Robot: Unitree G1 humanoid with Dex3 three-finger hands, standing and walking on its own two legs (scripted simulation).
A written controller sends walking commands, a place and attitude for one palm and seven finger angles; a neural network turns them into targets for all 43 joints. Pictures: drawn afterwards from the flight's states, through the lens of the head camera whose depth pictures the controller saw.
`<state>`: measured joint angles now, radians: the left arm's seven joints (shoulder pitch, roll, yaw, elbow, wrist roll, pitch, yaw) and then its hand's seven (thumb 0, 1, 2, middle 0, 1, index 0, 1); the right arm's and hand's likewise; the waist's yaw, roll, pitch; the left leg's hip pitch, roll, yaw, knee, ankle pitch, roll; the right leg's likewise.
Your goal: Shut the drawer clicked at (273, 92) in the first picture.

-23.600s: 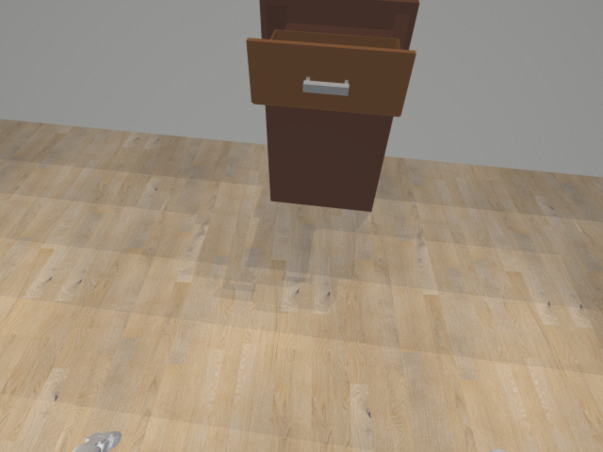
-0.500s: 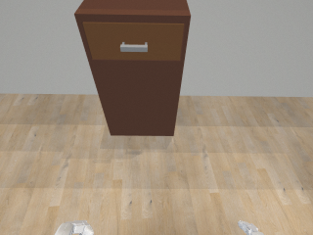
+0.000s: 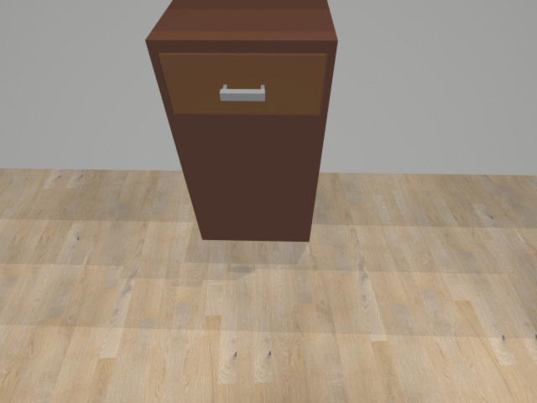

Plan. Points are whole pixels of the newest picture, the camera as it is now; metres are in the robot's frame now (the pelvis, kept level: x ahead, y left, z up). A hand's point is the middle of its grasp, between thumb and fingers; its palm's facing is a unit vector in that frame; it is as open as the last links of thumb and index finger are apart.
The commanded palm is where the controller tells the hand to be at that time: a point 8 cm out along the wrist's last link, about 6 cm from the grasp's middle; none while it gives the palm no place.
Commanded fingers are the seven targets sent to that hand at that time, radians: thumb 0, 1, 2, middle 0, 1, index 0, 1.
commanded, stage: let the arm hang, fingers relaxed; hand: left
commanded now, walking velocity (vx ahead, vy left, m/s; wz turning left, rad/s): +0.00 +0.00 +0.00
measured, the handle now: (243, 91) +0.89 +0.13 +0.00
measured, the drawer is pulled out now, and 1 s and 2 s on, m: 0.00 0.00 0.00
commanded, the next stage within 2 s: look to check the result in 0.34 s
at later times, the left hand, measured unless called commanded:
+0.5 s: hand out of the picture +0.05 +0.16 -0.17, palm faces +0.02 -0.98 -0.22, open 7.3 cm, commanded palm none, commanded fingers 0.00 0.90 0.90 -0.20 -0.30 -0.20 -0.30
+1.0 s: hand out of the picture +0.04 +0.14 -0.17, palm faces +0.03 -0.98 -0.21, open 7.3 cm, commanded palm none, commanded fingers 0.00 0.90 0.90 -0.20 -0.30 -0.20 -0.30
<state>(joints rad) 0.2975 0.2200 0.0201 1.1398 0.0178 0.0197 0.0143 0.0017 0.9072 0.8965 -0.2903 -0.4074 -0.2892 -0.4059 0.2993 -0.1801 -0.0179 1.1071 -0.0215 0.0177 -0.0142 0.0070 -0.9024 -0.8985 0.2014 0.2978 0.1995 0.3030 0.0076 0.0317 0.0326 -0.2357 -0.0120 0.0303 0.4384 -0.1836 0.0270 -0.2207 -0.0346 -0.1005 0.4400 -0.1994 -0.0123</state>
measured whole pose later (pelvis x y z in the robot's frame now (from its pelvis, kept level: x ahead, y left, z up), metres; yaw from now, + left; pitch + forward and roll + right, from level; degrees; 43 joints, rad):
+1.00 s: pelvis +0.04 -0.03 +0.00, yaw -1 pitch -2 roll +0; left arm 0.25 0.15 0.02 1.16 0.01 0.00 0.03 0.00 0.91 0.90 -0.20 -0.30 -0.20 -0.30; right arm 0.27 -0.16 -0.01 1.16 -0.02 0.00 -0.04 0.00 -0.90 -0.90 0.20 0.30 0.20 0.30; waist 0.00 0.02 0.04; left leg -0.14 0.04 0.02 0.39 -0.22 -0.03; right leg -0.13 0.02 -0.11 0.38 -0.23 -0.05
